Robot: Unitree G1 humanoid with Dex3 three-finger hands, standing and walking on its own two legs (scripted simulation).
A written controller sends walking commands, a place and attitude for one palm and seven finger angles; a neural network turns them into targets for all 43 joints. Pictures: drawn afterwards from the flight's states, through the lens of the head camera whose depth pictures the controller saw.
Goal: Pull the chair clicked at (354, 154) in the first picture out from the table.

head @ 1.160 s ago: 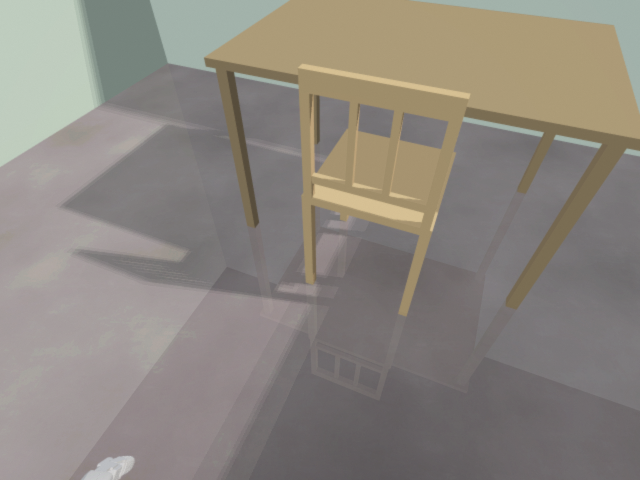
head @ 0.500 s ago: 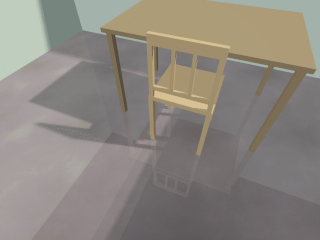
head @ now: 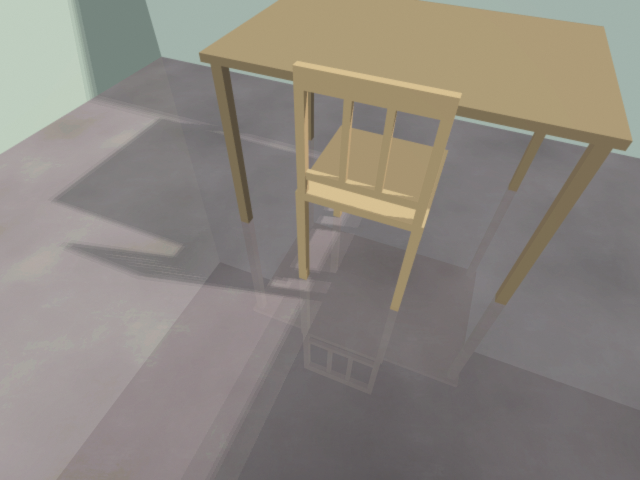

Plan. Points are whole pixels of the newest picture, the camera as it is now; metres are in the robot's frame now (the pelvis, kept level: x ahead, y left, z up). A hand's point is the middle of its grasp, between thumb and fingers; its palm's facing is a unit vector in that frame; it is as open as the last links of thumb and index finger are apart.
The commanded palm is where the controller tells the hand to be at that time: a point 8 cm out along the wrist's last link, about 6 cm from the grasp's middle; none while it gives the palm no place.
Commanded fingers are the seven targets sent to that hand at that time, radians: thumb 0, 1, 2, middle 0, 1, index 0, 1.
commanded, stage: look at it before walking up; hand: left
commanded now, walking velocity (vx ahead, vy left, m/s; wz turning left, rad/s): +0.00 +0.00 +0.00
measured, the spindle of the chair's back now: (345, 142) +0.93 -0.01 -0.11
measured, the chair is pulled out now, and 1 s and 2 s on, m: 0.00 0.00 0.00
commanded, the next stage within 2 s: turn to face it in 0.28 s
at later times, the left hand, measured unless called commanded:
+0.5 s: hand out of the picture +0.09 +0.25 -0.15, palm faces -0.02 -0.94 -0.35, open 7.4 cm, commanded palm none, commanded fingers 0.00 0.90 0.90 -0.20 -0.30 -0.20 -0.30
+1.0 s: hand out of the picture +0.06 +0.20 -0.18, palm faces -0.17 -0.96 -0.22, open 7.4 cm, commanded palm none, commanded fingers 0.00 0.90 0.90 -0.20 -0.30 -0.20 -0.30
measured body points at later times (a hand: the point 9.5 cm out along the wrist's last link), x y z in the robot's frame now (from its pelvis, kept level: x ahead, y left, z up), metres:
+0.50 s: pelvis +0.01 +0.00 +0.00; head +0.02 +0.00 +0.45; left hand +0.09 +0.30 -0.13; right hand +0.10 -0.29 -0.13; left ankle +0.00 +0.13 -0.74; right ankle +0.00 -0.11 -0.74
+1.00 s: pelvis -0.03 +0.02 -0.01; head +0.01 +0.02 +0.44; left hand +0.07 +0.25 -0.16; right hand -0.01 -0.25 -0.15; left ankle -0.02 +0.14 -0.73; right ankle +0.00 -0.11 -0.75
